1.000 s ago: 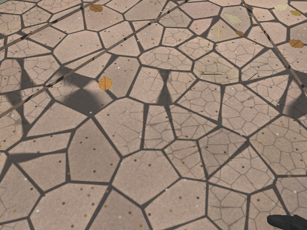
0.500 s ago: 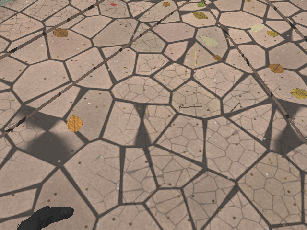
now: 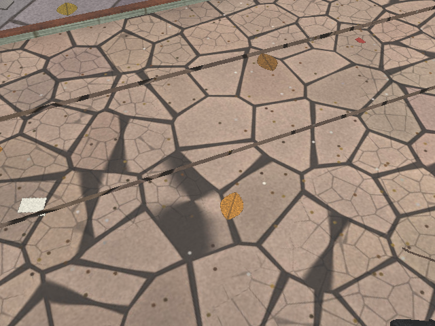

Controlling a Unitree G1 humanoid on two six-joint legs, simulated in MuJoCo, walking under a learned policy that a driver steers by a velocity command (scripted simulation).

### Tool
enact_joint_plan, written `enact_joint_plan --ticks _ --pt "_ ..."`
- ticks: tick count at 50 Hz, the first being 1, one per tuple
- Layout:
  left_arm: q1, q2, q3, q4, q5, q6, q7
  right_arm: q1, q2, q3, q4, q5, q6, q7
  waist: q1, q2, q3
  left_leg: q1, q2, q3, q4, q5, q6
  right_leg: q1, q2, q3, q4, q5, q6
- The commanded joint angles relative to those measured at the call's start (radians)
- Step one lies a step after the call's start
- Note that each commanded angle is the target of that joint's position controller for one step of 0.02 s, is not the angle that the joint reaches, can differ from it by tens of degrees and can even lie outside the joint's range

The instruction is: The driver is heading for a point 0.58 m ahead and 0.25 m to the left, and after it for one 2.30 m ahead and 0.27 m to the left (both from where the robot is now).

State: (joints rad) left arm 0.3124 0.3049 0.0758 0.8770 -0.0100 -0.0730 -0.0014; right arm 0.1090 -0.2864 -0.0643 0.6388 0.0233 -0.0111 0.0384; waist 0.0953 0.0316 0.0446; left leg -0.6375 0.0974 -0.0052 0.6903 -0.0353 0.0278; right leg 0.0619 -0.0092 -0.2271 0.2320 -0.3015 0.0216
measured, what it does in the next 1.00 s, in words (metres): walks ahead, turning left: left foot, then right foot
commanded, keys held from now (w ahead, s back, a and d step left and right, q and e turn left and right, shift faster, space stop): w+q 0.72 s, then w+e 0.28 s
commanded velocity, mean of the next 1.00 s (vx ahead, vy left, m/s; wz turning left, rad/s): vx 0.50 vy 0.00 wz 0.45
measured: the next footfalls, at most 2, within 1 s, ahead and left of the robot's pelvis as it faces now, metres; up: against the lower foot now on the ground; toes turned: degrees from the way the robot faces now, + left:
left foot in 0.10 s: +0.22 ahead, +0.13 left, +0.00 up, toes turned +6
right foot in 0.58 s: +0.55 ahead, -0.01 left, +0.00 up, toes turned +24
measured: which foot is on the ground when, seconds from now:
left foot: up 0.00-0.08, down 0.10-0.58, up 0.60-1.00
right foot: down 0.00-0.08, up 0.10-0.56, down 0.58-1.00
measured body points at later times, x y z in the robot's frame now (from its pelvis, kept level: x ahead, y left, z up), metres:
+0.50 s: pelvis +0.28 +0.05 +0.00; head +0.31 +0.08 +0.45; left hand +0.45 +0.35 -0.08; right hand +0.40 -0.22 -0.10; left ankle +0.18 +0.12 -0.74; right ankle +0.51 -0.05 -0.70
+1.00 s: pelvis +0.54 +0.13 +0.00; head +0.57 +0.15 +0.45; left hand +0.39 +0.38 -0.12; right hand +0.86 +0.04 -0.06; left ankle +0.61 +0.33 -0.71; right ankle +0.51 -0.02 -0.74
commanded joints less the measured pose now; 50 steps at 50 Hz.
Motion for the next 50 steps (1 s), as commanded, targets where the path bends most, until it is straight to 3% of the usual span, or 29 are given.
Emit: enact_joint_plan --ticks 1,3,4,5,6,7,8,9,10,11,14,17,20,25,27,28,29,30,31,32,33,34,35,37,40,42,45,48,50 --pt "-0.041 0.202 0.048 -0.054 -0.019 0.006 0.006 -0.074 -0.069 -0.018 -0.103 -0.003 -0.01 0.014 -0.042 -0.098 0.034 0.035 -0.033 0.052 -0.056 -0.079 0.042 0.01 -0.289 0.063 -0.002 0.581 -0.143" --pt "-0.052 0.229 0.057 -0.058 -0.031 0.02 0.011 0.043 -0.12 -0.047 -0.083 -0.008 -0.002 0.012 -0.125 -0.12 -0.054 0.224 -0.111 0.111 -0.078 -0.161 0.089 0.018 -0.274 0.021 0.216 0.9 -0.119" --pt "-0.06 0.213 0.05 -0.062 -0.031 0.025 0.014 0.208 -0.17 -0.078 -0.035 -0.004 0.002 0.003 -0.215 -0.094 -0.139 0.463 -0.157 0.119 -0.134 -0.105 0.127 -0.07 -0.237 -0.01 0.43 0.909 -0.089" --pt "-0.033 0.154 0.026 -0.079 0.005 0.021 0.016 0.368 -0.256 -0.111 0.005 0.004 0.014 -0.019 -0.267 0.041 -0.23 0.771 -0.037 -0.095 -0.154 -0.112 0.187 -0.333 -0.189 -0.013 0.753 0.544 -0.04" --pt "0.043 0.021 -0.019 -0.145 0.036 -0.007 0.001 0.305 -0.354 -0.113 -0.017 0.012 -0.001 -0.021 -0.129 0.277 -0.327 1.032 0.196 -0.675 -0.281 -0.336 0.377 -0.753 0.017 0.117 1.07 -0.297 0.012" --pt "-0.082 0.116 -0.004 -0.152 -0.005 -0.041 -0.009 0.322 -0.254 -0.085 -0.042 0.006 -0.02 -0.012 -0.217 0.13 -0.378 1.03 0.229 -0.79 -0.408 -0.443 0.371 -0.856 0.002 0.304 1.149 -0.285 -0.005" --pt "-0.162 0.155 0.007 -0.181 -0.037 -0.059 -0.014 0.288 -0.207 -0.068 -0.029 -0.005 -0.037 -0.008 -0.215 0.084 -0.232 0.924 0.204 -0.654 -0.422 -0.354 0.323 -0.917 -0.037 0.296 1.118 -0.18 -0.029" --pt "-0.16 0.138 0.002 -0.175 -0.022 -0.068 -0.007 0.232 -0.184 -0.059 -0.031 -0.005 -0.045 -0.009 -0.168 0.008 -0.167 0.787 0.162 -0.545 -0.416 -0.247 0.29 -0.864 -0.079 0.301 1.033 -0.095 -0.035" --pt "-0.151 0.139 0.006 -0.162 0.005 -0.067 -0.001 0.167 -0.155 -0.05 -0.04 -0.007 -0.045 -0.012 -0.127 -0.007 -0.119 0.663 0.122 -0.452 -0.423 -0.136 0.268 -0.794 -0.105 0.303 0.948 -0.044 -0.025" --pt "-0.128 0.143 0.011 -0.158 0.012 -0.057 -0.003 0.131 -0.138 -0.041 -0.055 -0.02 -0.046 -0.017 -0.094 0.021 -0.106 0.583 0.097 -0.407 -0.443 -0.063 0.261 -0.728 -0.122 0.313 0.909 -0.006 -0.018" --pt "-0.13 0.11 0.008 -0.162 0.025 -0.028 -0.003 0.13 -0.149 -0.043 -0.049 -0.017 -0.053 -0.032 -0.075 0.011 -0.082 0.467 0.064 -0.329 -0.479 0.072 0.273 -0.679 -0.105 0.288 0.797 0.061 0.026" --pt "-0.243 0.075 -0.005 -0.198 0.027 -0.022 -0.003 0.178 -0.171 -0.049 -0.022 -0.012 -0.052 -0.05 -0.11 0.014 -0.04 0.423 0.021 -0.269 -0.482 0.067 0.242 -0.687 -0.073 0.282 0.586 0.242 0.055" --pt "-0.348 0.054 -0.016 -0.227 0.017 -0.029 -0.014 0.223 -0.177 -0.052 0.004 -0.006 -0.045 -0.058 -0.152 0.035 -0.02 0.391 -0.01 -0.254 -0.468 -0.018 0.199 -0.611 -0.025 0.277 0.388 0.392 0.054" --pt "-0.402 0.093 -0.004 -0.259 0.005 -0.046 -0.033 0.279 -0.165 -0.051 0.043 0.004 -0.032 -0.064 -0.162 0.057 -0.017 0.504 0.039 -0.371 -0.357 -0.061 0.175 -0.573 -0.001 0.317 0.262 0.349 0.017" --pt "-0.351 0.112 0.007 -0.25 0.003 -0.054 -0.033 0.268 -0.166 -0.054 0.046 0.001 -0.023 -0.067 -0.134 0.091 -0.028 0.536 0.05 -0.414 -0.295 -0.003 0.16 -0.507 0.007 0.308 0.248 0.248 -0.011" --pt "-0.272 0.125 0.018 -0.23 0.006 -0.059 -0.027 0.252 -0.152 -0.049 0.041 0.0 -0.019 -0.066 -0.091 0.096 -0.06 0.525 0.022 -0.408 -0.233 0.053 0.142 -0.395 0.015 0.285 0.211 0.247 -0.035" --pt "-0.155 0.159 0.033 -0.211 0.019 -0.064 -0.021 0.244 -0.109 -0.033 0.03 -0.006 -0.021 -0.061 -0.034 0.07 -0.161 0.47 -0.034 -0.363 -0.063 0.068 0.109 -0.185 -0.049 0.326 0.22 0.25 -0.08" --pt "-0.004 0.222 0.049 -0.201 0.029 -0.061 -0.014 0.3 -0.052 -0.013 0.015 -0.025 -0.024 -0.059 -0.008 -0.085 -0.324 0.276 -0.127 -0.266 0.236 -0.187 0.058 0.13 -0.242 0.533 0.261 0.218 -0.157" --pt "0.059 0.255 0.059 -0.161 0.022 -0.045 -0.023 0.412 -0.035 -0.002 -0.005 0.013 -0.034 -0.059 -0.056 -0.408 -0.41 -0.049 -0.205 -0.185 0.512 -0.584 0.006 0.349 -0.417 1.008 0.116 -0.08 -0.287" --pt "0.019 0.154 0.036 -0.184 0.003 -0.041 -0.024 0.36 -0.142 -0.022 0.021 0.024 -0.032 -0.063 -0.032 -0.247 -0.295 -0.141 -0.12 -0.212 0.617 -0.519 -0.006 0.264 -0.399 0.999 0.063 -0.297 -0.252" --pt "-0.036 0.109 0.023 -0.193 0.004 -0.033 -0.017 0.244 -0.185 -0.035 0.004 0.015 -0.026 -0.062 -0.014 -0.155 -0.164 -0.156 -0.089 -0.169 0.622 -0.427 -0.011 0.124 -0.361 0.831 0.046 -0.237 -0.21" --pt "-0.083 0.094 0.014 -0.196 0.015 -0.028 -0.015 0.195 -0.175 -0.036 -0.004 0.002 -0.022 -0.062 -0.033 -0.089 -0.092 -0.116 -0.055 -0.145 0.595 -0.361 -0.015 -0.006 -0.32 0.705 0.029 -0.092 -0.195" --pt "-0.109 0.078 0.009 -0.186 0.022 -0.027 -0.013 0.174 -0.155 -0.037 -0.013 -0.006 -0.021 -0.058 -0.055 -0.094 -0.047 -0.086 -0.026 -0.146 0.547 -0.318 -0.015 -0.092 -0.286 0.619 0.009 0.008 -0.193" --pt "-0.108 0.061 0.004 -0.166 0.024 -0.036 -0.012 0.19 -0.101 -0.029 -0.009 0.004 -0.016 -0.05 -0.078 -0.136 -0.036 -0.01 -0.002 -0.128 0.485 -0.287 -0.011 -0.177 -0.232 0.498 -0.038 0.105 -0.19" --pt "-0.072 0.094 0.011 -0.125 0.009 -0.047 -0.02 0.146 -0.048 -0.009 -0.026 -0.012 -0.022 -0.048 -0.09 -0.112 -0.018 -0.03 0.0 -0.104 0.339 -0.255 -0.02 -0.192 -0.235 0.444 -0.083 0.23 -0.245" --pt "-0.071 0.118 0.015 -0.118 -0.003 -0.039 -0.02 0.084 -0.042 0.001 -0.039 -0.025 -0.038 -0.04 -0.081 -0.096 -0.013 -0.028 0.013 -0.068 0.194 -0.155 -0.03 -0.182 -0.221 0.405 -0.095 0.297 -0.254" --pt "-0.03 0.15 0.022 -0.103 -0.015 -0.022 -0.015 -0.031 -0.029 0.014 -0.055 -0.019 -0.063 -0.021 -0.041 -0.094 -0.001 0.071 -0.024 -0.027 -0.02 -0.016 -0.047 -0.211 -0.18 0.339 -0.083 0.345 -0.226" --pt "0.041 0.172 0.027 -0.076 -0.024 -0.008 -0.01 -0.105 -0.054 0.009 -0.073 -0.006 -0.076 -0.009 -0.023 -0.113 -0.004 0.133 -0.056 -0.027 -0.125 0.015 -0.05 -0.174 -0.208 0.372 -0.046 0.328 -0.211" --pt "0.049 0.179 0.029 -0.068 -0.027 0.003 -0.005 -0.097 -0.085 -0.002 -0.073 -0.002 -0.085 -0.005 -0.051 -0.132 -0.013 0.2 -0.065 -0.037 -0.184 -0.017 -0.03 -0.15 -0.231 0.408 -0.004 0.313 -0.188"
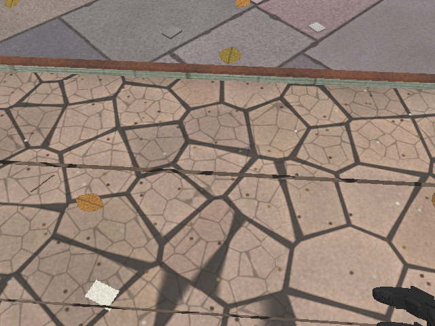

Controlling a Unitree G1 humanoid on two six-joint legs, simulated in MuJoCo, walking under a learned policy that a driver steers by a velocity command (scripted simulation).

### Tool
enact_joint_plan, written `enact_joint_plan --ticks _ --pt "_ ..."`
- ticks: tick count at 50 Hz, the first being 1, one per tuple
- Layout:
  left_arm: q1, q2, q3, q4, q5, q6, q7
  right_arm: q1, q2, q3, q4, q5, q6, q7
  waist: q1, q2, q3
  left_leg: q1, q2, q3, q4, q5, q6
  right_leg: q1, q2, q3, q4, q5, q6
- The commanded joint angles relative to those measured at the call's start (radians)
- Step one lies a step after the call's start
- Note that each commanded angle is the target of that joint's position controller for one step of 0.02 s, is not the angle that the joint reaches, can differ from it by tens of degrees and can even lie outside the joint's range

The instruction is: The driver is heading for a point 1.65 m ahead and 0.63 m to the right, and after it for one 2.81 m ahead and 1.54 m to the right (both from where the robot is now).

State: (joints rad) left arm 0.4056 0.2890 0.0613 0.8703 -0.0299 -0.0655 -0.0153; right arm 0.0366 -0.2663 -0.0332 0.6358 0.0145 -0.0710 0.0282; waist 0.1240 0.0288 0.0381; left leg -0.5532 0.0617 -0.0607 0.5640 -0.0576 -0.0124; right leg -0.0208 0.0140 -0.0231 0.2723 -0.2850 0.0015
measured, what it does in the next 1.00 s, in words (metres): walks ahead, turning right: left foot, then right foot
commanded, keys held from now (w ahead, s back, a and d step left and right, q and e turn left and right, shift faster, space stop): w+e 0.78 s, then w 0.22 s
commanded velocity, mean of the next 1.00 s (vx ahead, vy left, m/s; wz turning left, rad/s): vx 0.50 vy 0.00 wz -0.46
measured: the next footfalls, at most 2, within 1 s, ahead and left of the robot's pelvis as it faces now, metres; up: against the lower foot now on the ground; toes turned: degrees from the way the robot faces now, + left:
left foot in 0.06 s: +0.19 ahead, +0.14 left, +0.00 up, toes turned -3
right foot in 0.52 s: +0.42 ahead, -0.18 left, +0.01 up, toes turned -24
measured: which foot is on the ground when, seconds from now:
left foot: up 0.00-0.04, down 0.06-0.58, up 0.60-1.00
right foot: down 0.00-0.06, up 0.08-0.50, down 0.52-1.00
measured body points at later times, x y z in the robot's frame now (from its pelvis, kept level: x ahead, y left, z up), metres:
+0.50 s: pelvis +0.26 +0.00 -0.01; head +0.29 -0.02 +0.44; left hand +0.53 +0.17 -0.09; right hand +0.20 -0.29 -0.14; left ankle +0.15 +0.14 -0.74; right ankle +0.38 -0.17 -0.71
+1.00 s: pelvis +0.52 -0.10 +0.00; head +0.54 -0.11 +0.45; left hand +0.73 +0.11 -0.11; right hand +0.57 -0.42 -0.08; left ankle +0.70 -0.06 -0.72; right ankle +0.38 -0.16 -0.73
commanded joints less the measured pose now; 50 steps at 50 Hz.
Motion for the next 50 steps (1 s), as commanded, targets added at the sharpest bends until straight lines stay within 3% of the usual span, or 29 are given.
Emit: enact_joint_plan --ticks 1,2,3,4,5,6,8,10,14,19,22,24,26,27,28,29,30,31,32,33,34,35,36,38,40,42,45,48,50 --pt "-0.053 0.196 0.043 -0.059 -0.008 0.0 0.012 0.021 -0.122 -0.042 -0.057 0.006 -0.028 0.003 -0.118 -0.131 -0.026 0.204 -0.036 0.027 -0.097 0.005 0.028 -0.079 -0.25 0.199 0.002 0.326 -0.15" --pt "-0.05 0.178 0.035 -0.059 -0.004 0.001 0.013 0.117 -0.156 -0.062 -0.025 0.0 -0.028 -0.005 -0.167 -0.12 -0.082 0.363 -0.05 0.04 -0.123 -0.009 0.052 -0.109 -0.208 0.17 0.112 0.41 -0.124" --pt "-0.057 0.127 0.016 -0.072 0.01 -0.003 0.012 0.262 -0.207 -0.083 0.002 -0.016 -0.027 -0.017 -0.238 -0.088 -0.193 0.598 0.042 -0.033 -0.099 -0.009 0.097 -0.22 -0.151 0.127 0.329 0.334 -0.085" --pt "0.011 0.019 -0.018 -0.109 0.027 -0.014 0.013 0.377 -0.302 -0.105 0.013 -0.04 -0.015 -0.03 -0.241 0.147 -0.354 0.95 0.304 -0.368 -0.099 -0.066 0.204 -0.55 -0.025 0.033 0.693 -0.05 -0.014" --pt "0.033 0.051 -0.013 -0.112 -0.001 -0.024 0.015 0.404 -0.265 -0.095 0.027 -0.036 -0.008 -0.025 -0.242 0.248 -0.411 0.936 0.375 -0.629 -0.222 -0.26 0.28 -0.692 -0.006 0.111 0.891 -0.317 -0.006" --pt "-0.023 0.139 0.014 -0.116 -0.02 -0.023 0.015 0.346 -0.197 -0.073 0.03 -0.021 -0.01 -0.021 -0.236 0.155 -0.256 0.818 0.333 -0.515 -0.255 -0.341 0.246 -0.763 -0.058 0.141 0.968 -0.253 -0.011" --pt "-0.093 0.13 0.019 -0.127 -0.007 -0.009 0.017 0.226 -0.116 -0.047 0.034 -0.014 -0.016 -0.016 -0.184 0.105 -0.104 0.604 0.249 -0.295 -0.316 -0.248 0.203 -0.74 -0.119 0.111 0.931 -0.103 -0.009" --pt "-0.081 0.096 0.021 -0.124 -0.002 0.016 0.013 0.157 -0.087 -0.043 0.046 -0.025 -0.03 -0.014 -0.132 0.119 -0.045 0.46 0.206 -0.159 -0.382 -0.122 0.188 -0.65 -0.152 0.118 0.883 -0.018 0.003" --pt "-0.136 0.058 0.016 -0.159 0.005 0.039 0.009 0.149 -0.117 -0.059 0.082 -0.032 -0.05 -0.026 -0.115 0.047 -0.008 0.427 0.21 -0.001 -0.435 0.058 0.208 -0.677 -0.156 0.124 0.789 0.115 0.029" --pt "-0.282 0.032 -0.002 -0.211 0.01 0.035 -0.023 0.191 -0.168 -0.073 0.119 -0.022 -0.036 -0.04 -0.164 0.017 0.03 0.461 0.197 0.155 -0.44 0.103 0.182 -0.635 -0.133 0.055 0.519 0.311 0.011" --pt "-0.364 0.04 -0.005 -0.255 0.011 0.041 -0.039 0.234 -0.194 -0.082 0.144 -0.007 -0.017 -0.041 -0.187 0.007 0.061 0.557 0.23 0.189 -0.414 0.131 0.163 -0.663 -0.126 0.026 0.437 0.268 -0.023" --pt "-0.396 0.052 -0.002 -0.282 0.013 0.043 -0.047 0.25 -0.213 -0.088 0.156 0.004 0.0 -0.04 -0.187 0.011 0.061 0.622 0.239 0.217 -0.353 0.258 0.146 -0.654 -0.097 -0.02 0.397 0.17 -0.051" --pt "-0.346 0.085 0.016 -0.29 0.014 0.048 -0.048 0.251 -0.248 -0.097 0.159 0.012 0.016 -0.045 -0.141 0.049 -0.004 0.649 0.234 0.252 -0.201 0.612 0.123 -0.519 -0.026 -0.083 0.384 0.075 -0.09" --pt "-0.227 0.119 0.039 -0.264 0.012 0.05 -0.044 0.239 -0.255 -0.098 0.157 0.016 0.025 -0.047 -0.068 0.049 -0.072 0.626 0.211 0.279 -0.035 0.739 0.104 -0.362 0.024 -0.111 0.351 0.078 -0.118" --pt "-0.09 0.192 0.077 -0.222 0.008 0.056 -0.031 0.283 -0.225 -0.086 0.153 0.011 0.023 -0.047 -0.017 -0.016 -0.166 0.477 0.164 0.304 0.198 0.718 0.066 -0.068 0.072 -0.121 0.319 0.14 -0.158" --pt "0.014 0.288 0.111 -0.2 -0.005 0.066 -0.012 0.347 -0.156 -0.055 0.129 -0.018 0.007 -0.033 -0.003 -0.186 -0.273 0.066 0.098 0.283 0.554 0.159 -0.001 0.342 -0.14 0.233 0.281 0.041 -0.283" --pt "0.039 0.297 0.105 -0.215 -0.01 0.059 -0.008 0.296 -0.098 -0.027 0.093 -0.023 -0.026 -0.016 -0.013 -0.251 -0.43 -0.158 -0.063 0.111 0.801 -0.49 -0.024 0.48 -0.326 0.721 0.096 -0.185 -0.406" --pt "0.034 0.226 0.074 -0.224 0.011 0.04 -0.016 0.148 -0.165 -0.045 0.068 0.018 -0.051 -0.008 0.038 -0.099 -0.376 -0.243 -0.026 -0.019 0.833 -0.455 0.006 0.417 -0.348 0.75 -0.008 -0.194 -0.355" --pt "-0.023 0.204 0.066 -0.223 0.019 0.024 -0.019 0.098 -0.165 -0.043 0.04 0.036 -0.064 -0.008 0.006 -0.082 -0.241 -0.271 0.007 -0.015 0.773 -0.377 0.025 0.282 -0.32 0.643 -0.002 -0.114 -0.327" --pt "-0.102 0.167 0.055 -0.232 0.018 0.015 -0.017 0.099 -0.158 -0.041 0.046 0.013 -0.068 -0.015 -0.046 -0.035 -0.159 -0.22 0.047 -0.016 0.675 -0.321 0.025 0.134 -0.273 0.516 0.002 0.005 -0.295" --pt "-0.159 0.132 0.044 -0.241 0.025 0.012 -0.012 0.119 -0.163 -0.048 0.061 -0.006 -0.062 -0.022 -0.09 -0.059 -0.125 -0.136 0.072 -0.016 0.608 -0.296 0.021 0.015 -0.229 0.42 -0.008 0.084 -0.273" --pt "-0.196 0.118 0.037 -0.259 0.035 0.014 -0.005 0.145 -0.154 -0.049 0.073 -0.009 -0.05 -0.022 -0.121 -0.063 -0.104 -0.079 0.076 -0.013 0.587 -0.264 0.017 -0.067 -0.192 0.372 -0.036 0.078 -0.264" --pt "-0.207 0.126 0.038 -0.267 0.039 0.014 0.0 0.162 -0.144 -0.048 0.075 -0.012 -0.038 -0.018 -0.137 -0.093 -0.097 -0.056 0.062 0.004 0.576 -0.248 -0.002 -0.122 -0.192 0.366 -0.049 0.113 -0.28" --pt "-0.2 0.132 0.039 -0.264 0.027 0.016 0.015 0.142 -0.119 -0.04 0.064 -0.024 -0.02 -0.016 -0.147 -0.089 -0.07 -0.054 0.047 0.024 0.485 -0.208 -0.04 -0.2 -0.168 0.304 -0.071 0.138 -0.283" --pt "-0.182 0.153 0.046 -0.259 0.025 0.019 0.026 0.064 -0.085 -0.022 0.047 -0.026 -0.015 -0.014 -0.125 -0.103 -0.047 -0.027 0.021 0.052 0.329 -0.111 -0.061 -0.249 -0.137 0.247 -0.076 0.141 -0.26" --pt "-0.155 0.158 0.047 -0.247 0.022 0.016 0.031 0.015 -0.08 -0.015 0.044 -0.019 -0.017 -0.005 -0.102 -0.121 -0.054 0.026 0.001 0.056 0.19 0.009 -0.072 -0.248 -0.129 0.213 -0.065 0.151 -0.235" --pt "-0.104 0.162 0.046 -0.216 0.016 0.011 0.024 -0.039 -0.101 -0.019 0.034 -0.003 -0.021 0.005 -0.081 -0.131 -0.047 0.075 -0.009 0.05 0.096 0.046 -0.062 -0.198 -0.172 0.236 -0.043 0.109 -0.216" --pt "-0.128 0.157 0.047 -0.201 0.02 0.011 0.018 0.003 -0.148 -0.04 0.043 0.005 -0.026 0.007 -0.123 -0.161 -0.034 0.134 -0.004 0.05 0.047 -0.015 -0.018 -0.138 -0.218 0.273 -0.005 0.106 -0.19" --pt "-0.151 0.119 0.035 -0.202 0.032 0.017 0.018 0.182 -0.181 -0.067 0.103 -0.003 -0.028 -0.002 -0.214 -0.153 -0.097 0.338 -0.048 0.103 0.004 -0.092 0.018 -0.149 -0.152 0.224 0.191 0.291 -0.148"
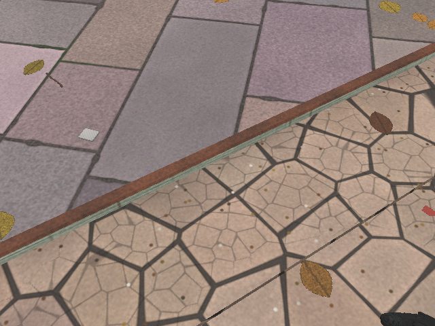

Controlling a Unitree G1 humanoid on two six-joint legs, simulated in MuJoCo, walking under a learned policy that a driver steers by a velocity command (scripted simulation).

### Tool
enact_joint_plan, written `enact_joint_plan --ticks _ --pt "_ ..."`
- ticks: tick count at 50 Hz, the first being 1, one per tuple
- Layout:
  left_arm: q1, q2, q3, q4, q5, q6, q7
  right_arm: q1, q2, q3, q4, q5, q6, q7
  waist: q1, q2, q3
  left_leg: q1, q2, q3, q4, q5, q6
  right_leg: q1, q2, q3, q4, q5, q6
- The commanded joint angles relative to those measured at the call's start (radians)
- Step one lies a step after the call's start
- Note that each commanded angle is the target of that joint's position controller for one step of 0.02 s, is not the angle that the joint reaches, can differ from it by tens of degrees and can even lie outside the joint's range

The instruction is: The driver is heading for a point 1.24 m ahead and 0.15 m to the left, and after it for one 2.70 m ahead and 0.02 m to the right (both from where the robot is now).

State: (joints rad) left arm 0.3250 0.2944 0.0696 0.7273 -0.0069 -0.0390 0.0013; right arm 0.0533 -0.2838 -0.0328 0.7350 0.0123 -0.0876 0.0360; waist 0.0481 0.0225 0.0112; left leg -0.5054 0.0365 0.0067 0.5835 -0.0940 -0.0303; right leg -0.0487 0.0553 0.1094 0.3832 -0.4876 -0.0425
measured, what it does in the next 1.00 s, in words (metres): walks ahead: left foot, then right foot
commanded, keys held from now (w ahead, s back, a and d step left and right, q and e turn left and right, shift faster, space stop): w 0.60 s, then w+q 0.34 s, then s+q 0.06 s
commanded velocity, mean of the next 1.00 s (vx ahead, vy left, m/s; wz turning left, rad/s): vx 0.49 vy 0.00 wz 0.07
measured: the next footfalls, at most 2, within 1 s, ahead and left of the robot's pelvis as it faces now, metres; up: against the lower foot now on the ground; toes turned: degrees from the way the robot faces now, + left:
left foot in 0.02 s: +0.17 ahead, +0.12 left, +0.01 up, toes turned +1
right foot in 0.54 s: +0.45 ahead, -0.14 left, +0.01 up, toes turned -3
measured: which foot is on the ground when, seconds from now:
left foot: up 0.00-0.00, down 0.02-0.54, up 0.56-1.00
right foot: down 0.00-0.02, up 0.04-0.52, down 0.54-1.00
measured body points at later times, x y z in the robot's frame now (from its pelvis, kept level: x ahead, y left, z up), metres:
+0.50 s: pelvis +0.26 -0.01 +0.02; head +0.29 -0.01 +0.46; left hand +0.51 +0.20 -0.05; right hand +0.23 -0.29 -0.12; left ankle +0.13 +0.12 -0.72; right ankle +0.41 -0.14 -0.70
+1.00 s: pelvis +0.53 -0.04 +0.02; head +0.56 -0.04 +0.47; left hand +0.52 +0.23 -0.12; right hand +0.75 -0.25 -0.09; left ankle +0.70 +0.12 -0.67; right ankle +0.41 -0.14 -0.72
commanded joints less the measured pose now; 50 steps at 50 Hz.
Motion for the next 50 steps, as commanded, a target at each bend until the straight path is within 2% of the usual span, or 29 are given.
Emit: enact_joint_plan --ticks 1,2,3,4,5,6,7,8,12,18,21,23,25,26,27,28,29,30,31,32,33,34,36,39,43,47,48,49,50 --pt "-0.064 0.062 0.007 -0.07 0.021 -0.005 0.006 0.345 -0.2 -0.079 0.044 -0.011 -0.013 -0.015 -0.211 -0.043 -0.181 0.528 0.081 -0.098 -0.044 -0.131 0.079 -0.24 -0.119 0.028 0.398 0.417 -0.058" --pt "0.097 -0.03 -0.014 -0.098 -0.015 -0.017 0.006 0.343 -0.302 -0.093 0.052 -0.037 -0.015 -0.005 -0.088 0.349 -0.214 0.714 0.289 -0.679 -0.282 -0.438 0.246 -0.578 0.036 -0.016 0.737 -0.048 0.009" --pt "0.073 0.076 0.003 -0.076 -0.037 -0.024 0.003 0.295 -0.206 -0.071 0.035 -0.019 -0.022 0.005 -0.109 0.24 -0.16 0.661 0.323 -0.83 -0.392 -0.696 0.282 -0.701 0.002 0.064 0.884 -0.05 0.002" --pt "-0.024 0.134 0.02 -0.096 -0.044 -0.027 -0.001 0.223 -0.155 -0.055 0.022 -0.007 -0.022 0.002 -0.105 0.149 -0.054 0.554 0.322 -0.688 -0.388 -0.656 0.263 -0.74 -0.051 0.04 0.905 0.038 -0.016" --pt "-0.081 0.129 0.016 -0.108 -0.026 -0.028 0.0 0.189 -0.134 -0.048 0.019 -0.012 -0.018 -0.001 -0.094 0.066 -0.025 0.463 0.284 -0.562 -0.377 -0.52 0.248 -0.704 -0.094 0.008 0.878 0.107 -0.018" --pt "-0.106 0.108 0.014 -0.116 -0.006 -0.03 -0.001 0.174 -0.118 -0.042 0.027 -0.018 -0.016 -0.003 -0.08 0.055 -0.002 0.403 0.243 -0.476 -0.383 -0.426 0.239 -0.681 -0.123 0.001 0.831 0.145 -0.015" --pt "-0.093 0.096 0.016 -0.112 -0.005 -0.027 -0.004 0.164 -0.103 -0.035 0.03 -0.025 -0.02 -0.007 -0.056 0.074 -0.005 0.362 0.207 -0.404 -0.394 -0.354 0.222 -0.632 -0.152 0.002 0.788 0.186 -0.013" --pt "-0.08 0.084 0.014 -0.103 -0.009 -0.022 -0.006 0.166 -0.096 -0.032 0.034 -0.023 -0.023 -0.01 -0.05 0.088 -0.008 0.35 0.185 -0.353 -0.413 -0.298 0.223 -0.607 -0.156 -0.015 0.75 0.204 -0.006" --pt "-0.162 0.049 0.0 -0.125 -0.001 -0.02 -0.003 0.226 -0.136 -0.04 0.064 -0.01 -0.029 -0.028 -0.077 0.038 0.0 0.398 0.191 -0.245 -0.457 -0.089 0.254 -0.662 -0.171 -0.044 0.58 0.31 0.033" --pt "-0.312 0.015 -0.015 -0.149 -0.009 -0.033 -0.02 0.302 -0.16 -0.041 0.107 0.0 -0.007 -0.035 -0.138 0.049 0.037 0.437 0.162 -0.098 -0.455 0.056 0.226 -0.597 -0.14 -0.101 0.268 0.513 0.066" --pt "-0.368 0.018 -0.016 -0.166 -0.017 -0.038 -0.034 0.341 -0.168 -0.043 0.132 0.005 0.009 -0.034 -0.153 0.056 0.065 0.481 0.193 -0.096 -0.432 0.073 0.219 -0.575 -0.124 -0.109 0.19 0.51 0.052" --pt "-0.375 0.034 -0.012 -0.173 -0.018 -0.043 -0.044 0.337 -0.181 -0.049 0.142 0.009 0.02 -0.037 -0.137 0.066 0.073 0.528 0.222 -0.102 -0.402 0.122 0.206 -0.56 -0.117 -0.105 0.15 0.46 0.023" --pt "-0.301 0.067 0.001 -0.154 -0.01 -0.047 -0.045 0.311 -0.199 -0.057 0.142 0.012 0.029 -0.04 -0.08 0.078 0.03 0.558 0.225 -0.087 -0.309 0.322 0.186 -0.446 -0.088 -0.126 0.116 0.406 -0.012" --pt "-0.187 0.096 0.019 -0.118 -0.004 -0.046 -0.04 0.292 -0.198 -0.057 0.14 0.014 0.034 -0.042 -0.014 0.067 -0.04 0.538 0.192 -0.049 -0.176 0.479 0.165 -0.286 -0.058 -0.153 0.086 0.419 -0.037" --pt "-0.023 0.145 0.043 -0.069 -0.001 -0.043 -0.03 0.292 -0.166 -0.044 0.132 0.005 0.035 -0.045 0.057 0.04 -0.152 0.432 0.141 -0.008 0.029 0.465 0.131 -0.035 -0.083 -0.131 0.105 0.438 -0.068" --pt "0.128 0.227 0.06 -0.044 0.015 -0.035 -0.017 0.325 -0.079 -0.015 0.1 -0.023 0.029 -0.045 0.079 -0.151 -0.304 0.154 0.047 0.038 0.387 0.102 0.08 0.287 -0.311 0.177 0.116 0.416 -0.147" --pt "0.138 0.248 0.057 -0.033 0.014 -0.034 -0.026 0.413 -0.023 0.003 0.102 -0.007 0.006 -0.039 0.027 -0.36 -0.387 -0.13 -0.095 -0.057 0.633 -0.492 0.046 0.444 -0.45 0.602 -0.045 0.224 -0.27" --pt "0.094 0.158 0.035 -0.039 0.003 -0.037 -0.027 0.335 -0.129 -0.022 0.103 0.017 -0.01 -0.028 0.052 -0.225 -0.28 -0.245 -0.028 -0.127 0.733 -0.466 0.054 0.369 -0.419 0.556 -0.081 0.098 -0.239" --pt "0.029 0.125 0.023 -0.044 0.0 -0.039 -0.025 0.25 -0.153 -0.029 0.08 0.031 -0.019 -0.022 0.042 -0.165 -0.152 -0.277 0.018 -0.105 0.723 -0.367 0.069 0.235 -0.391 0.395 -0.096 0.139 -0.204" --pt "-0.033 0.107 0.016 -0.047 0.008 -0.042 -0.025 0.211 -0.138 -0.028 0.079 0.023 -0.021 -0.027 0.012 -0.085 -0.096 -0.237 0.06 -0.09 0.675 -0.274 0.068 0.108 -0.351 0.294 -0.126 0.214 -0.181" --pt "-0.072 0.08 0.009 -0.048 0.015 -0.048 -0.027 0.203 -0.13 -0.033 0.08 0.013 -0.014 -0.029 -0.015 -0.089 -0.05 -0.201 0.087 -0.094 0.624 -0.212 0.062 0.019 -0.318 0.214 -0.162 0.294 -0.171" --pt "-0.09 0.064 0.005 -0.04 0.022 -0.056 -0.026 0.231 -0.114 -0.033 0.09 0.014 0.0 -0.028 -0.041 -0.113 -0.047 -0.147 0.102 -0.103 0.616 -0.172 0.056 -0.034 -0.301 0.156 -0.194 0.344 -0.163" --pt "-0.09 0.059 0.006 -0.014 0.021 -0.072 -0.027 0.266 -0.077 -0.03 0.105 0.019 0.028 -0.032 -0.065 -0.117 -0.034 -0.131 0.1 -0.107 0.636 -0.143 0.042 -0.087 -0.294 0.07 -0.229 0.441 -0.168" --pt "-0.063 0.072 0.012 0.023 0.025 -0.074 -0.017 0.197 -0.055 -0.029 0.076 0.014 0.049 -0.039 -0.057 -0.083 0.018 -0.25 0.093 -0.145 0.598 -0.073 0.025 -0.089 -0.301 -0.033 -0.249 0.528 -0.16" --pt "-0.039 0.089 0.011 0.049 0.028 -0.066 -0.002 0.09 -0.039 -0.022 0.035 0.004 0.041 -0.026 -0.026 -0.066 0.043 -0.278 0.069 -0.096 0.395 0.089 0.025 -0.05 -0.276 -0.157 -0.275 0.6 -0.128" --pt "0.033 0.108 0.012 0.091 0.018 -0.048 0.012 -0.05 -0.004 -0.004 -0.03 0.002 0.031 0.001 0.029 -0.055 0.076 -0.279 0.052 0.004 0.222 0.117 0.051 0.054 -0.295 -0.239 -0.261 0.727 -0.098" --pt "0.026 0.11 0.01 0.094 0.016 -0.035 0.017 -0.078 0.0 -0.004 -0.051 0.002 0.028 0.011 0.025 -0.054 0.097 -0.267 0.038 0.035 0.164 0.096 0.058 0.069 -0.291 -0.267 -0.221 0.854 -0.086" --pt "0.018 0.122 0.01 0.091 0.015 -0.022 0.025 -0.086 -0.005 -0.007 -0.067 -0.003 0.023 0.022 0.018 -0.065 0.084 -0.219 0.006 0.08 0.124 0.068 0.063 0.082 -0.287 -0.289 -0.16 1.029 -0.074" --pt "0.013 0.138 0.012 0.085 0.013 -0.01 0.035 -0.051 -0.022 -0.016 -0.072 -0.007 0.018 0.031 -0.004 -0.099 0.037 -0.144 -0.037 0.117 0.107 0.036 0.073 0.105 -0.285 -0.299 -0.075 1.226 -0.061"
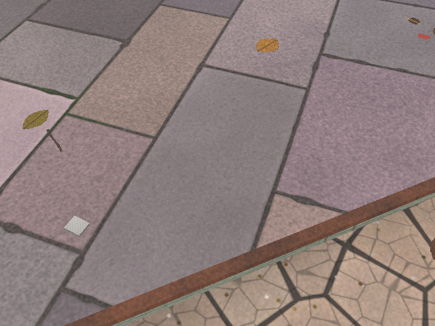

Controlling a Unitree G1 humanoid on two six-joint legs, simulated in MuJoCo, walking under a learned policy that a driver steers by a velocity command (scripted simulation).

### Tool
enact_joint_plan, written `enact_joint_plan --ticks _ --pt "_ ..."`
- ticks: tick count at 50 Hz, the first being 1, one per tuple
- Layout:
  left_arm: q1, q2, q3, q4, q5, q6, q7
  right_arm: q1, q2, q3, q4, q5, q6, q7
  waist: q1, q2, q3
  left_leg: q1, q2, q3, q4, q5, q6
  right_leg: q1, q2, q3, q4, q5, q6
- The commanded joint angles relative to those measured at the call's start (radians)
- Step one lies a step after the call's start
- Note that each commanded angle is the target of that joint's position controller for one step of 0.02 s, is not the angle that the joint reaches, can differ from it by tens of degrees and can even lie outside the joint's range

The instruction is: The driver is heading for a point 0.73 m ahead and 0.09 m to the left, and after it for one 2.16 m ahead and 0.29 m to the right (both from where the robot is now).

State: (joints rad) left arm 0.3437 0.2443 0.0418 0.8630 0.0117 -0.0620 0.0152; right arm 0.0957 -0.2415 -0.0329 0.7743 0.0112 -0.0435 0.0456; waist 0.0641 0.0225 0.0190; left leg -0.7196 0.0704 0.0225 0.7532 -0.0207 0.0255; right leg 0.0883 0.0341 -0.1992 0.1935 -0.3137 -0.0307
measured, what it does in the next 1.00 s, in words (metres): climbs, turning left: left foot, then right foot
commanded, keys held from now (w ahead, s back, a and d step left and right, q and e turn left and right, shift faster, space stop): s+q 0.28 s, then s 0.06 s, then w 0.66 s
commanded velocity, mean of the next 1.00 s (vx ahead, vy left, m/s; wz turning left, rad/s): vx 0.22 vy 0.00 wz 0.27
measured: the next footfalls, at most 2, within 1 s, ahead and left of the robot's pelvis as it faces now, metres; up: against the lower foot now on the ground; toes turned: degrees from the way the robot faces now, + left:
left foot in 0.06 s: +0.23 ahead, +0.10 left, +0.02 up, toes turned +4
right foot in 0.52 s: +0.18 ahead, -0.13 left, +0.03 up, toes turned +18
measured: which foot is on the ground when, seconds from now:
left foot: up 0.00-0.04, down 0.06-0.52, up 0.54-1.00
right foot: down 0.00-0.08, up 0.10-0.50, down 0.52-1.00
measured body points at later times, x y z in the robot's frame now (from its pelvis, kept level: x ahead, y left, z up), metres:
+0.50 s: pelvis +0.12 -0.02 +0.01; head +0.14 -0.02 +0.46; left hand +0.14 +0.27 -0.10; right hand +0.35 -0.24 -0.08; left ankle +0.19 +0.10 -0.71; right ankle +0.15 -0.15 -0.70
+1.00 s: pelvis +0.23 +0.03 +0.03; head +0.25 +0.02 +0.48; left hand +0.08 +0.26 -0.10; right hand +0.52 -0.12 -0.06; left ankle +0.25 +0.16 -0.71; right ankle +0.14 -0.14 -0.71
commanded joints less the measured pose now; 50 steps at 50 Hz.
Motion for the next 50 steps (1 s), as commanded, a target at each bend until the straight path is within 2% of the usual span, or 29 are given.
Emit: enact_joint_plan --ticks 1,2,3,4,5,6,7,8,9,11,14,17,18,20,23,25,26,27,28,29,31,32,33,35,40,46,48,49,50 --pt "-0.02 0.204 0.043 -0.058 -0.01 0.024 0.032 -0.005 -0.088 -0.03 -0.097 -0.005 -0.029 0.029 -0.064 -0.139 -0.029 0.173 -0.117 0.124 -0.071 -0.071 0.03 -0.028 -0.26 0.004 0.226 1.203 -0.058" --pt "-0.047 0.221 0.047 -0.071 -0.015 0.032 0.041 0.125 -0.131 -0.052 -0.073 -0.002 -0.029 0.03 -0.13 -0.167 -0.093 0.326 -0.148 0.112 -0.117 -0.061 0.056 -0.062 -0.25 0.004 0.371 1.25 -0.041" --pt "-0.078 0.221 0.046 -0.089 -0.024 0.03 0.045 0.262 -0.204 -0.084 -0.047 -0.008 -0.028 0.017 -0.212 -0.125 -0.159 0.54 -0.147 0.048 -0.244 0.088 0.097 -0.166 -0.204 0.002 0.581 1.085 0.003" --pt "-0.024 0.13 0.016 -0.12 0.017 0.012 0.035 0.301 -0.312 -0.104 -0.049 -0.014 -0.016 -0.015 -0.168 0.133 -0.273 0.832 0.095 -0.268 -0.22 0.598 0.188 -0.425 -0.09 0.004 0.93 0.213 0.074" --pt "0.087 0.067 -0.01 -0.139 0.016 -0.008 0.013 0.237 -0.353 -0.101 -0.103 -0.057 -0.017 -0.024 -0.082 0.253 -0.493 1.055 0.366 -0.763 -0.272 0.841 0.447 -0.683 0.093 0.204 1.278 -0.401 0.117" --pt "0.003 0.178 0.017 -0.111 -0.001 -0.013 -0.004 0.198 -0.275 -0.089 -0.133 -0.051 -0.005 -0.026 -0.158 0.054 -0.527 0.975 0.291 -0.611 -0.283 0.785 0.393 -0.675 0.008 0.351 1.31 -0.322 0.094" --pt "-0.072 0.174 0.019 -0.144 -0.025 -0.006 -0.003 0.127 -0.228 -0.077 -0.148 -0.028 0.0 -0.031 -0.135 0.022 -0.373 0.845 0.235 -0.472 -0.3 0.647 0.344 -0.727 -0.022 0.324 1.247 -0.257 0.078" --pt "-0.091 0.156 0.019 -0.136 -0.016 0.008 0.014 0.084 -0.193 -0.07 -0.147 -0.005 0.008 -0.035 -0.099 -0.073 -0.244 0.695 0.172 -0.396 -0.337 0.491 0.286 -0.737 -0.057 0.299 1.163 -0.205 0.082" --pt "-0.098 0.162 0.026 -0.141 -0.007 0.029 0.028 0.055 -0.172 -0.065 -0.153 0.006 0.018 -0.043 -0.076 -0.057 -0.175 0.563 0.139 -0.359 -0.37 0.381 0.265 -0.701 -0.073 0.298 1.1 -0.169 0.088" --pt "-0.069 0.144 0.029 -0.149 -0.006 0.06 0.035 0.026 -0.179 -0.067 -0.166 -0.016 0.032 -0.046 -0.034 0.016 -0.133 0.387 0.095 -0.324 -0.411 0.339 0.257 -0.593 -0.05 0.286 1.052 -0.138 0.103" --pt "-0.055 0.112 0.022 -0.151 -0.002 0.078 0.054 0.019 -0.204 -0.073 -0.172 -0.02 0.046 -0.06 -0.022 0.054 -0.163 0.361 0.076 -0.302 -0.399 0.409 0.245 -0.586 -0.018 0.28 0.929 -0.108 0.134" --pt "-0.056 0.113 0.021 -0.137 -0.005 0.096 0.062 0.003 -0.203 -0.07 -0.179 -0.023 0.066 -0.081 -0.034 0.083 -0.216 0.387 0.08 -0.309 -0.383 0.305 0.208 -0.57 -0.023 0.281 0.859 -0.05 0.144" --pt "-0.051 0.124 0.024 -0.138 -0.007 0.096 0.056 -0.005 -0.193 -0.065 -0.184 -0.022 0.068 -0.084 -0.034 0.091 -0.246 0.381 0.076 -0.322 -0.398 0.123 0.198 -0.544 -0.036 0.279 0.842 -0.017 0.141" --pt "-0.073 0.125 0.024 -0.152 -0.007 0.092 0.039 -0.024 -0.189 -0.062 -0.183 -0.015 0.072 -0.086 -0.041 0.149 -0.232 0.334 0.046 -0.343 -0.446 -0.312 0.17 -0.494 -0.047 0.243 0.735 0.006 0.13" --pt "-0.058 0.119 0.021 -0.152 -0.006 0.07 0.015 0.031 -0.186 -0.059 -0.151 -0.021 0.079 -0.084 -0.056 0.203 -0.198 0.308 0.054 -0.371 -0.45 -0.544 0.146 -0.385 -0.021 0.164 0.576 -0.077 0.097" --pt "0.014 0.088 0.016 -0.116 -0.006 0.052 0.001 0.052 -0.146 -0.044 -0.13 -0.009 0.08 -0.084 -0.019 0.159 -0.128 0.246 0.01 -0.339 -0.387 -0.667 0.09 -0.27 -0.015 0.135 0.331 -0.06 0.03" --pt "0.044 0.108 0.019 -0.103 0.003 0.043 -0.002 0.061 -0.108 -0.036 -0.126 -0.005 0.079 -0.083 -0.019 0.012 -0.069 0.173 -0.067 -0.263 -0.155 -0.651 0.043 -0.253 -0.133 0.315 0.165 -0.192 -0.017" --pt "0.05 0.202 0.035 -0.113 0.017 0.04 -0.005 0.087 -0.064 -0.03 -0.142 -0.004 0.06 -0.07 -0.059 -0.221 -0.024 0.016 -0.206 -0.085 0.1 -0.561 -0.009 -0.237 -0.344 0.64 0.048 -0.402 -0.112" --pt "0.023 0.288 0.066 -0.112 0.035 0.023 -0.009 0.017 -0.144 -0.055 -0.181 0.02 0.03 -0.063 -0.049 -0.311 0.104 -0.118 -0.16 -0.182 0.194 -0.458 0.004 -0.335 -0.441 0.905 -0.084 -0.503 -0.22" --pt "-0.037 0.236 0.058 -0.124 0.021 0.004 0.001 -0.016 -0.208 -0.075 -0.168 0.026 0.014 -0.062 -0.069 -0.212 0.134 -0.138 -0.131 -0.221 0.23 -0.346 0.014 -0.303 -0.408 0.792 -0.052 -0.339 -0.176" --pt "-0.04 0.178 0.049 -0.108 0.0 -0.007 0.011 0.011 -0.181 -0.08 -0.11 0.003 0.022 -0.066 -0.071 -0.155 0.022 -0.095 -0.112 -0.14 0.294 -0.219 -0.017 -0.191 -0.318 0.587 -0.021 -0.077 -0.104" --pt "-0.006 0.144 0.037 -0.087 -0.009 -0.009 0.013 0.002 -0.16 -0.078 -0.104 -0.008 0.028 -0.061 -0.06 -0.14 0.011 -0.077 -0.097 -0.105 0.342 -0.173 -0.03 -0.185 -0.295 0.529 -0.027 -0.045 -0.098" --pt "0.033 0.104 0.024 -0.069 -0.015 -0.011 0.012 0.004 -0.126 -0.074 -0.099 -0.011 0.032 -0.054 -0.054 -0.143 -0.004 -0.049 -0.093 -0.067 0.38 -0.153 -0.035 -0.185 -0.272 0.483 -0.035 -0.039 -0.091" --pt "0.095 0.079 0.017 -0.046 -0.015 -0.011 0.008 -0.013 -0.085 -0.066 -0.101 -0.002 0.031 -0.046 -0.035 -0.159 0.01 -0.072 -0.079 -0.034 0.365 -0.137 -0.038 -0.144 -0.253 0.44 -0.051 -0.037 -0.095" --pt "0.175 0.123 0.028 -0.013 -0.016 -0.007 0.021 -0.162 -0.042 -0.05 -0.137 0.012 -0.002 -0.035 0.035 -0.189 0.038 -0.035 -0.064 0.0 0.041 -0.101 -0.054 -0.06 -0.268 0.429 -0.075 0.039 -0.117" --pt "0.171 0.159 0.048 0.016 -0.037 -0.01 0.018 -0.203 -0.058 -0.043 -0.137 0.02 -0.028 -0.023 0.046 -0.195 0.085 0.183 -0.068 0.015 -0.222 -0.155 -0.032 -0.133 -0.288 0.424 -0.058 0.063 -0.152" --pt "0.157 0.168 0.053 0.023 -0.039 -0.007 0.013 -0.164 -0.072 -0.046 -0.124 0.022 -0.034 -0.023 0.013 -0.202 0.081 0.32 -0.077 0.021 -0.292 -0.172 -0.002 -0.175 -0.296 0.431 -0.021 0.129 -0.155" --pt "0.134 0.174 0.055 0.02 -0.042 -0.004 0.011 -0.093 -0.093 -0.057 -0.099 0.022 -0.036 -0.026 -0.035 -0.196 0.051 0.446 -0.098 0.038 -0.348 -0.166 0.017 -0.204 -0.275 0.404 0.052 0.28 -0.139" --pt "0.113 0.168 0.052 0.012 -0.041 -0.004 0.01 0.035 -0.136 -0.079 -0.054 0.023 -0.036 -0.034 -0.097 -0.163 -0.027 0.644 -0.108 0.035 -0.385 -0.15 0.042 -0.252 -0.23 0.355 0.196 0.459 -0.112"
